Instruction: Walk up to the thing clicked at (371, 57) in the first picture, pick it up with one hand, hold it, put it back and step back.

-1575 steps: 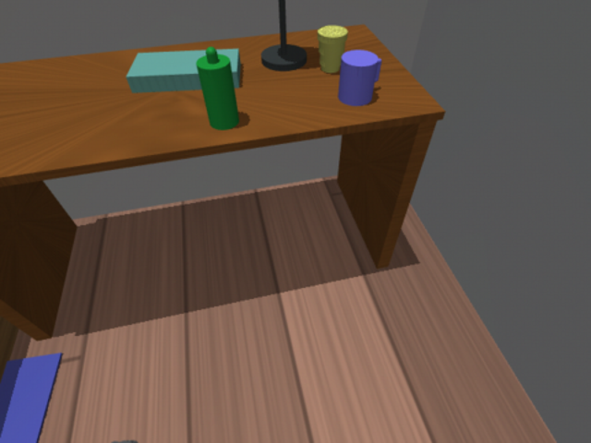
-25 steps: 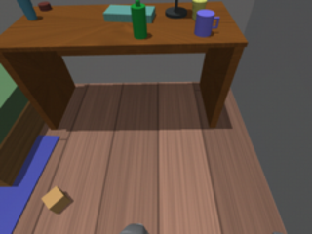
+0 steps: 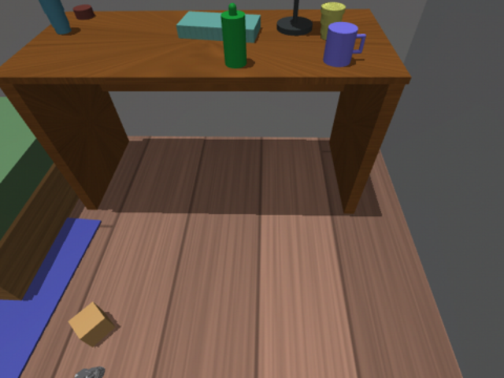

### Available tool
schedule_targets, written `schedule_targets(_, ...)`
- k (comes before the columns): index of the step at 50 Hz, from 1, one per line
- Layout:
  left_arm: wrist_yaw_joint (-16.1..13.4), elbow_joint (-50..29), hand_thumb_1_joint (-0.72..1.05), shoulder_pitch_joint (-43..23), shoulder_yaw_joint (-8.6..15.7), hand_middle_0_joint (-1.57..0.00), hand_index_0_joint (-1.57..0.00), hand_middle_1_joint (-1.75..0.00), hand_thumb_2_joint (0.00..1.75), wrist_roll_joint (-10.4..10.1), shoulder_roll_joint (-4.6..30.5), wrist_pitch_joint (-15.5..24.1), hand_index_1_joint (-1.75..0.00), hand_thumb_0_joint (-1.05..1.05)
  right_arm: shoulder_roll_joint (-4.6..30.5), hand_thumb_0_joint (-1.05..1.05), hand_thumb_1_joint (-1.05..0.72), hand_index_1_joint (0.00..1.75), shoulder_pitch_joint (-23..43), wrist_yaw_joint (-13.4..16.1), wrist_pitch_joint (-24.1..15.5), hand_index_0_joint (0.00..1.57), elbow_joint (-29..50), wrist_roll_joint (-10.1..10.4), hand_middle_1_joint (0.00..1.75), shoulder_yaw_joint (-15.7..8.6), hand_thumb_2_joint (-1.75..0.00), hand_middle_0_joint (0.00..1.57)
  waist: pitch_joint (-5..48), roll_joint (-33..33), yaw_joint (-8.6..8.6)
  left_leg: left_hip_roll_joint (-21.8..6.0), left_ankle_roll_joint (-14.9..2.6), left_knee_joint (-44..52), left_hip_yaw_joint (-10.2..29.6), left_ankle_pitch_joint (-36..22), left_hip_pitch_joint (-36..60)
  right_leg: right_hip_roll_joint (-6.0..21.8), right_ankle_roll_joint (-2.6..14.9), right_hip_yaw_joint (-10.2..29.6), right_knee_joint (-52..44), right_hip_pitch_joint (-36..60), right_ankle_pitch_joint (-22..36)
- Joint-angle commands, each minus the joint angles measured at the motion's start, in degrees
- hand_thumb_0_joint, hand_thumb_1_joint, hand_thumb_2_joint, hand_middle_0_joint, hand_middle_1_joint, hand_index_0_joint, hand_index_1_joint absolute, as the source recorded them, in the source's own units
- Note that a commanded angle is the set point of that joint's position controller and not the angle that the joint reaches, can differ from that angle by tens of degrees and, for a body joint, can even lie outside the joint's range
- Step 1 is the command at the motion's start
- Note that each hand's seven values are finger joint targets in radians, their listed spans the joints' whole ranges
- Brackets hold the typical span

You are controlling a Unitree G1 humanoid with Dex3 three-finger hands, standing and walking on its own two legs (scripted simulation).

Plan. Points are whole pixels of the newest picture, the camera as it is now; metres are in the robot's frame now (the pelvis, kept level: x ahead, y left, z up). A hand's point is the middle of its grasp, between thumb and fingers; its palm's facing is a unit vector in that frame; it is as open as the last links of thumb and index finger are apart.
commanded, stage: step back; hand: right
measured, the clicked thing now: (344, 44) +1.06 -0.23 +0.04
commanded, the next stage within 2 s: stand in 0.32 s
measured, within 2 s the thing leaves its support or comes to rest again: neither
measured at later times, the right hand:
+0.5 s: hand out of the picture +0.16 -0.23 -0.13, palm faces -0.05 +0.94 -0.34, open 7.4 cm
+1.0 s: hand out of the picture +0.08 -0.24 -0.14, palm faces -0.05 +0.94 -0.33, open 7.4 cm
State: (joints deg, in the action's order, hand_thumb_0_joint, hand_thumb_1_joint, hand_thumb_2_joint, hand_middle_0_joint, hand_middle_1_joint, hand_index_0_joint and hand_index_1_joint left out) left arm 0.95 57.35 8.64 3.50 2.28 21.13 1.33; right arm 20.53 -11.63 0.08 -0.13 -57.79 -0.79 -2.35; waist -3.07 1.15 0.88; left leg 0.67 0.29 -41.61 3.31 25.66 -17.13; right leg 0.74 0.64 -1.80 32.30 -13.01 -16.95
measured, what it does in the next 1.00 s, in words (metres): stands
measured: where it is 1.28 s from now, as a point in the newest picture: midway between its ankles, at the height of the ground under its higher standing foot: outside the picture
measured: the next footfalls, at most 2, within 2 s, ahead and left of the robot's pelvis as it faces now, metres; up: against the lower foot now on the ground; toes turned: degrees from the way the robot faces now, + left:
none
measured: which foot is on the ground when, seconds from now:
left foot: down 0.00-1.00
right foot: down 0.00-1.00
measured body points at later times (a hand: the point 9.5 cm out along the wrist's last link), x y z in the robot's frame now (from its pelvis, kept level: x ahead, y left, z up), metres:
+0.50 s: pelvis +0.03 +0.01 +0.01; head +0.05 +0.02 +0.46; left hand +0.12 +0.31 -0.12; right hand +0.16 -0.28 -0.11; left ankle +0.03 +0.13 -0.73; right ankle +0.01 -0.12 -0.73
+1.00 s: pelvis +0.01 +0.01 +0.02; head +0.02 +0.00 +0.47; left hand +0.06 +0.31 -0.12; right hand +0.08 -0.29 -0.12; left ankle +0.03 +0.13 -0.73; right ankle +0.01 -0.12 -0.73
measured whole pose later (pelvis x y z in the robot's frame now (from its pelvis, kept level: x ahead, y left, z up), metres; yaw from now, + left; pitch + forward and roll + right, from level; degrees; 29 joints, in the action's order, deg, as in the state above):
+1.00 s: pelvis +0.01 +0.01 +0.02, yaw +1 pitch -3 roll +0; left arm 1.0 66.5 6.6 0.3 1.0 20.0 0.9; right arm 20.0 -6.2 -0.6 -0.8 -65.8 -0.5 -0.4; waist -3.7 0.6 0.5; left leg 0.2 0.1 -18.4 0.9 8.3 -7.4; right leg 1.9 -1.0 -2.6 18.1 -5.1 -10.2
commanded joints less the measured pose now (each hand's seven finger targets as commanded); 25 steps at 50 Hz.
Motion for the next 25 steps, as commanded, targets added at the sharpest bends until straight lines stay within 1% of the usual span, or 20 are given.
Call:
schedule_targets(1,-1.5,-4.4,0.9,-6.5,2.5,-0.2,-0.2,-0.3,0.9,-0.6,13.7,1.4,-0.3,0.0,9.9,0.0,-0.9,0.3,-0.8,0.5,-2.2,0.2,1.6,0.1,0.3,-1.8,-0.9,0.2,1.0,-8.3,-1.18,-2.0,-0.44,7.1,-1.4,-3.3,-0.2,14.0,8.49,12.5,-10.7,-0.3,7.5)
schedule_targets(2,-1.3,-3.9,0.9,-6.6,2.3,-0.2,-0.2,-0.3,0.9,-0.8,13.6,1.1,-0.3,0.0,9.3,0.0,-0.9,0.3,-1.3,0.4,-2.6,0.2,1.0,-0.1,0.3,-1.6,-0.9,0.2,2.4,-9.0,-1.55,-1.4,-0.61,13.9,-2.2,-9.6,2.9,11.9,6.66,9.5,-8.0,0.9,14.0)
schedule_targets(3,-1.1,-3.9,0.9,-7.0,2.2,-0.2,-0.2,-0.3,0.9,-1.0,13.2,0.8,-0.3,0.0,9.7,0.0,-0.9,0.3,-2.2,0.6,-2.8,0.2,0.3,-0.6,0.3,-2.0,-0.9,0.2,3.9,-8.9,-1.99,-1.7,-1.08,17.6,-1.5,-16.6,6.5,10.9,4.99,7.8,-5.2,0.9,18.9)
schedule_targets(4,-1.0,-4.2,0.9,-5.9,1.6,-0.2,-0.2,-0.3,0.9,-1.3,11.8,0.5,-0.3,0.0,10.9,0.0,-0.9,0.3,-1.2,0.9,-3.0,0.2,0.6,-1.0,0.3,-2.3,-0.9,0.2,5.1,-6.3,-1.26,-4.8,-2.09,18.9,2.1,-25.3,9.7,9.0,2.89,5.9,-2.0,-0.1,20.3)
schedule_targets(5,-0.9,-3.7,0.9,-4.9,1.0,-0.2,-0.2,-0.3,0.9,-2.0,10.4,0.1,-0.3,0.0,12.5,0.0,-0.9,0.3,1.8,0.9,-3.3,0.2,1.3,-1.0,0.3,-2.3,-0.9,0.2,5.2,-0.8,0.45,-10.3,-4.1,20.3,9.6,-28.2,7.1,5.0,0.47,3.6,-1.3,0.2,13.0)
schedule_targets(6,-1.0,-2.6,0.9,-4.7,1.6,-0.2,-0.2,-0.3,0.9,-2.3,11.4,-0.1,-0.3,0.0,14.7,0.0,-0.9,0.3,5.0,0.7,-3.2,0.2,1.8,-0.3,0.3,-2.3,-0.9,0.2,5.4,-0.2,1.56,-11.9,-6.65,17.9,10.3,-28.9,3.3,3.3,0.13,2.6,-3.0,4.5,4.4)
schedule_targets(7,-1.2,-2.1,0.9,-5.4,1.4,-0.2,-0.2,-0.3,0.9,-1.9,11.6,0.2,-0.3,0.0,13.7,0.0,-0.9,0.3,6.2,0.5,-3.1,0.2,1.4,-0.3,0.3,-2.0,-0.9,0.2,5.2,-1.0,1.46,-11.3,-5.74,17.1,8.5,-30.2,2.5,4.3,0.58,3.0,-6.0,6.8,5.0)
schedule_targets(8,-1.3,-2.0,0.9,-6.6,1.4,-0.2,-0.2,-0.3,0.9,-1.7,11.7,0.3,-0.3,0.0,12.5,0.0,-0.9,0.3,6.5,0.5,-3.0,0.2,1.0,-0.1,0.3,-1.6,-0.9,0.2,5.5,-1.5,1.02,-9.0,-4.18,16.3,5.7,-32.3,3.3,5.0,1.07,3.4,-7.0,7.8,9.5)
schedule_targets(9,-1.3,-1.7,0.9,-6.9,1.4,-0.2,-0.2,-0.3,0.9,-1.8,12.0,0.4,-0.3,0.0,12.0,0.0,-0.9,0.3,6.4,0.7,-2.8,0.2,0.8,-0.1,0.3,-1.4,-0.9,0.2,5.7,-0.8,0.52,-7.5,-2.99,15.6,3.8,-33.3,3.7,5.8,1.53,3.7,-6.9,8.5,13.8)
schedule_targets(10,-1.4,-1.3,0.9,-6.2,1.6,-0.2,-0.2,-0.3,0.9,-1.9,12.5,0.5,-0.3,0.0,12.2,0.0,-0.9,0.3,5.9,0.9,-2.7,0.2,0.3,0.0,0.3,-1.6,-0.9,0.2,6.8,0.2,0.22,-6.8,-2.58,14.6,2.5,-35.0,4.5,6.3,1.99,3.6,-6.4,9.3,18.0)
schedule_targets(11,-1.5,-1.1,0.9,-5.7,1.5,-0.2,-0.2,-0.3,0.9,-2.0,12.5,0.5,-0.3,0.0,12.1,0.0,-0.9,0.3,6.3,1.0,-2.5,0.2,0.0,0.0,0.3,-1.6,-0.9,0.2,7.6,1.1,0.3,-6.4,-2.46,14.2,2.0,-35.9,5.3,6.7,1.96,3.4,-6.2,9.5,19.9)
schedule_targets(14,-1.7,-0.5,0.9,-6.3,1.5,-0.2,-0.2,-0.3,0.9,-1.9,11.8,0.3,-0.3,0.0,11.8,0.0,-0.9,0.3,6.5,1.1,-2.3,0.2,-0.5,0.1,0.3,-1.7,-0.9,0.2,10.6,0.6,0.16,-7.1,-3.02,13.5,1.9,-41.0,8.2,6.5,1.73,2.1,-5.6,10.6,22.5)
schedule_targets(15,-1.8,-0.5,0.9,-7.1,1.3,-0.2,-0.2,-0.3,0.9,-1.9,11.8,0.2,-0.3,0.0,11.6,0.0,-0.9,0.3,6.6,1.1,-2.1,0.2,-0.5,0.2,0.3,-1.6,-0.9,0.2,10.3,0.2,-0.07,-7.1,-3.08,13.9,1.9,-40.8,8.0,6.5,1.61,2.1,-5.7,10.7,21.4)
schedule_targets(16,-1.7,1.1,0.9,-5.7,0.0,-0.2,-0.2,-0.3,0.9,-2.6,9.5,0.2,-0.3,0.0,11.4,0.0,-0.9,0.3,7.4,1.0,-2.4,0.2,-0.6,0.2,0.3,-0.8,-0.9,0.2,9.6,0.3,-0.11,-8.3,-2.83,16.5,3.8,-43.7,12.0,6.4,0.73,3.9,-7.2,8.9,24.8)
schedule_targets(17,-1.7,1.4,0.9,-6.0,0.0,-0.2,-0.2,-0.3,0.9,-2.6,9.8,0.1,-0.3,0.0,11.7,0.0,-0.9,0.3,7.2,1.0,-2.5,0.2,-0.7,0.2,0.3,-0.9,-0.9,0.2,8.7,0.4,-0.46,-8.8,-2.75,17.3,4.0,-44.2,12.4,6.0,0.29,3.6,-7.9,8.7,23.2)
schedule_targets(18,-1.7,1.5,0.9,-6.9,-0.1,-0.2,-0.2,-0.3,0.9,-2.5,9.8,0.2,-0.3,0.0,12.3,0.0,-0.9,0.3,7.2,1.1,-2.5,0.2,-1.1,0.2,0.3,-0.8,-0.9,0.2,7.6,1.2,-0.61,-8.9,-2.73,18.2,4.3,-44.3,11.0,5.6,-0.24,3.3,-8.4,9.9,21.6)
schedule_targets(19,-1.7,1.7,0.9,-7.0,-0.2,-0.2,-0.2,-0.3,0.9,-2.4,10.1,0.1,-0.3,0.0,12.1,0.0,-0.9,0.3,8.7,1.0,-2.5,0.2,-1.1,0.3,0.3,-0.7,-0.9,0.2,7.8,1.3,0.0,-8.9,-2.42,18.6,4.1,-43.6,11.5,6.1,-0.09,3.5,-9.4,10.7,22.2)
schedule_targets(23,-1.5,3.0,0.9,-7.7,-0.5,-0.2,-0.2,-0.3,0.9,-1.9,10.5,0.3,-0.3,0.0,11.4,0.0,-0.9,0.3,10.7,0.8,-2.0,0.2,-1.1,0.5,0.3,-0.4,-0.9,0.2,6.7,-0.5,-0.42,-8.2,-1.83,21.1,3.1,-35.1,11.8,6.5,-0.27,3.9,-12.9,11.0,19.6)
schedule_targets(24,-1.5,3.3,0.9,-7.7,-0.5,-0.2,-0.2,-0.3,0.9,-1.8,10.7,0.4,-0.3,0.0,11.4,0.0,-0.9,0.3,10.9,0.7,-2.0,0.2,-1.2,0.5,0.3,-0.5,-0.9,0.2,7.5,-0.8,-0.51,-8.3,-1.72,21.3,3.1,-35.4,12.9,6.8,-0.13,4.0,-13.4,11.3,20.7)
schedule_targets(25,-1.4,3.4,0.9,-7.8,-0.6,-0.2,-0.2,-0.3,0.9,-1.9,10.6,0.6,-0.3,0.0,11.2,0.0,-0.9,0.3,10.9,0.6,-2.0,0.2,-1.3,0.6,0.3,-0.4,-0.9,0.2,6.8,-1.3,-0.7,-8.1,-1.68,21.9,2.9,-34.2,12.6,6.8,-0.24,3.9,-14.0,10.8,19.9)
